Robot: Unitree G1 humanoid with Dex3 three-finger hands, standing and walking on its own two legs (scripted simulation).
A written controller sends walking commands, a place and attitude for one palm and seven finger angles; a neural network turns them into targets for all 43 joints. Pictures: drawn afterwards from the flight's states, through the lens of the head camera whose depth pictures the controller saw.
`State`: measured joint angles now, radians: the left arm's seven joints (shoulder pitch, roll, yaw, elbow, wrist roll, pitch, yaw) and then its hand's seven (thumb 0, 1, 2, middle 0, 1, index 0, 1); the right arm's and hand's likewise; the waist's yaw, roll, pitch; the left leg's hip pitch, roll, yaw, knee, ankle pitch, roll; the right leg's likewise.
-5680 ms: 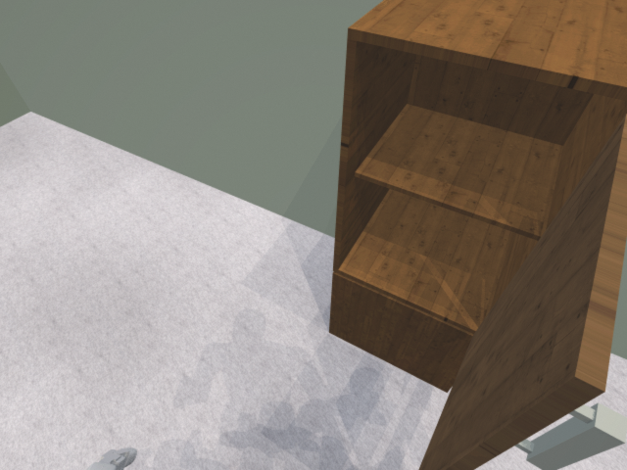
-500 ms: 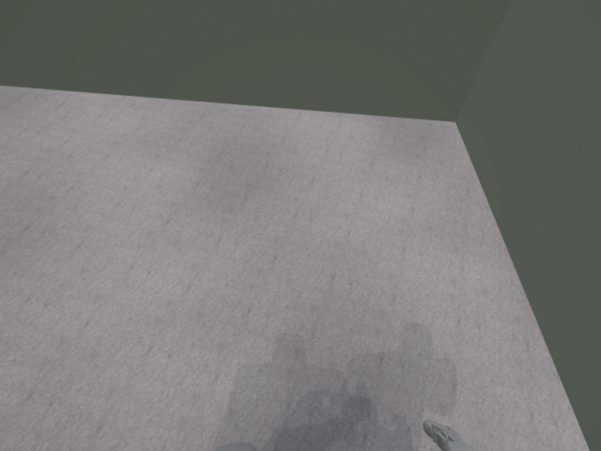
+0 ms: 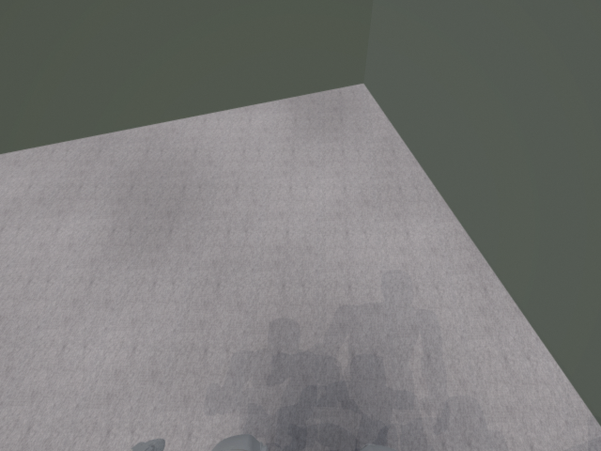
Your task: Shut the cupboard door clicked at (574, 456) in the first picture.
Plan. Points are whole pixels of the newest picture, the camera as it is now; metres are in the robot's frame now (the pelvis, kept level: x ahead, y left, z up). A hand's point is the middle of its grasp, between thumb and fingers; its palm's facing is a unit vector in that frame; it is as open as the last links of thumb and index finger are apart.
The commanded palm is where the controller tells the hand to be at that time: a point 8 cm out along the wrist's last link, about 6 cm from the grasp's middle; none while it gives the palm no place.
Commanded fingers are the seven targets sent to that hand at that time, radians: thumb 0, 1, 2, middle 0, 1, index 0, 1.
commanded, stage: turn to face it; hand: left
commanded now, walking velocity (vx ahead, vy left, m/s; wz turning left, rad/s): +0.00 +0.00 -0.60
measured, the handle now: out of the picture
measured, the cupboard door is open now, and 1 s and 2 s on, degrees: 43 43 43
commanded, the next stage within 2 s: none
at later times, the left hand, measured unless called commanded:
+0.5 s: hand (152, 436) +0.15 +0.24 -0.16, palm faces -0.22 -0.95 -0.21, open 7.4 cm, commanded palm none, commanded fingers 0.00 0.90 0.90 -0.20 -0.30 -0.20 -0.30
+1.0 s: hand (224, 433) +0.16 +0.13 -0.13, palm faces -0.54 -0.80 -0.27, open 7.4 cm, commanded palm none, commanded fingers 0.00 0.90 0.90 -0.20 -0.30 -0.20 -0.30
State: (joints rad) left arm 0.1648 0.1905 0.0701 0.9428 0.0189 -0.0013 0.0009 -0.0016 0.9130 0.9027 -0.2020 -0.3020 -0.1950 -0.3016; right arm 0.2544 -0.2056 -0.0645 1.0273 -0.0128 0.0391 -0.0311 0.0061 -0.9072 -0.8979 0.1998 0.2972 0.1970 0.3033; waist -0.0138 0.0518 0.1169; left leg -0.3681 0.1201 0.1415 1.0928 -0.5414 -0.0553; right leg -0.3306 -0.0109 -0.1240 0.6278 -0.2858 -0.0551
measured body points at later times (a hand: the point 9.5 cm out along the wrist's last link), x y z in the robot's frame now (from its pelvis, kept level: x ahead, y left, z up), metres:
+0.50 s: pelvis +0.01 +0.06 +0.02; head +0.05 +0.08 +0.46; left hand +0.17 +0.30 -0.14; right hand +0.04 -0.20 -0.11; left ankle +0.05 +0.16 -0.72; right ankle -0.03 -0.07 -0.63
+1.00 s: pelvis -0.03 +0.02 +0.02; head -0.01 -0.03 +0.46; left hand +0.19 +0.17 -0.11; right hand -0.14 -0.24 -0.14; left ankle +0.06 +0.16 -0.65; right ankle -0.07 -0.06 -0.72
